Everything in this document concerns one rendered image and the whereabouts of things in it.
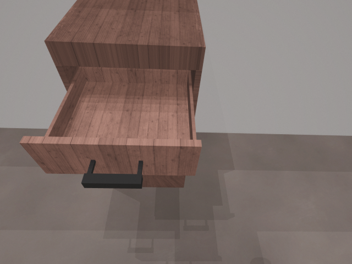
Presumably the handle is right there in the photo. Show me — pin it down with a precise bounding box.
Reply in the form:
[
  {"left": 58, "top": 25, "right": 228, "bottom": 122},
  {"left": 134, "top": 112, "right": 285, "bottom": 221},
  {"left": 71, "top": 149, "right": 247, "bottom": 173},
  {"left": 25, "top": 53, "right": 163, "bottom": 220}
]
[{"left": 81, "top": 159, "right": 143, "bottom": 189}]

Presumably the cabinet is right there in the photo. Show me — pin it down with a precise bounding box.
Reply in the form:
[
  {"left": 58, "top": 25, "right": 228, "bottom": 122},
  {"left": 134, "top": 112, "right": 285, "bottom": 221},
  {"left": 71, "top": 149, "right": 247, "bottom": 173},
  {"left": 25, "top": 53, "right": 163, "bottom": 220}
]
[{"left": 44, "top": 0, "right": 206, "bottom": 188}]

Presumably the drawer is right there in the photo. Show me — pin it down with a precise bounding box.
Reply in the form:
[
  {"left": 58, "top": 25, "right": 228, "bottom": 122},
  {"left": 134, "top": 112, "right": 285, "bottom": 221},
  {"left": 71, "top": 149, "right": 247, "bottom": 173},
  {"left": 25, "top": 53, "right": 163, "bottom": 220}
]
[{"left": 19, "top": 67, "right": 202, "bottom": 176}]

